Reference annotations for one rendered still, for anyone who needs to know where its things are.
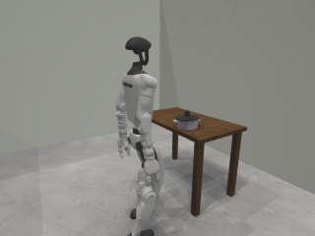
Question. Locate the right robot forearm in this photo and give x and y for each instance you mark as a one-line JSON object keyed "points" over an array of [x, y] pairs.
{"points": [[146, 136]]}

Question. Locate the left robot forearm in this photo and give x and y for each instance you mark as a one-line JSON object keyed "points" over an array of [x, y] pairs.
{"points": [[122, 125]]}

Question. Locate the right robot upper arm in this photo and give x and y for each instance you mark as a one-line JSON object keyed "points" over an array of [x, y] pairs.
{"points": [[148, 85]]}

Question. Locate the robot thigh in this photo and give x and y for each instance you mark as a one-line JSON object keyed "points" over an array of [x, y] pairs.
{"points": [[142, 174], [154, 187]]}

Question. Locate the left robot hand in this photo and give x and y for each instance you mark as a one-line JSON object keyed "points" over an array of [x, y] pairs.
{"points": [[123, 142]]}

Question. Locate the pot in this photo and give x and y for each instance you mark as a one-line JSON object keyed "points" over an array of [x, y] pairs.
{"points": [[186, 125]]}

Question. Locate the lid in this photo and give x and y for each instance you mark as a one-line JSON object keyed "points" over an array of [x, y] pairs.
{"points": [[183, 117]]}

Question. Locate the right robot thigh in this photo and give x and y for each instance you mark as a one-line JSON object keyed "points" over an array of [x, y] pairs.
{"points": [[154, 187]]}

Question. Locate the left robot thigh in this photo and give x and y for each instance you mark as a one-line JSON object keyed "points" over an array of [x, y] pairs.
{"points": [[142, 174]]}

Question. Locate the table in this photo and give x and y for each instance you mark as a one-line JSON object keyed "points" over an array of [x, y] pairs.
{"points": [[209, 129]]}

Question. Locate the right robot hand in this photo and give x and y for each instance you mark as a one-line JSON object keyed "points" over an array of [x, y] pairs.
{"points": [[151, 166]]}

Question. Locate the left robot upper arm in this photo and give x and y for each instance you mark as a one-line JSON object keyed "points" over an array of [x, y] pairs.
{"points": [[120, 103]]}

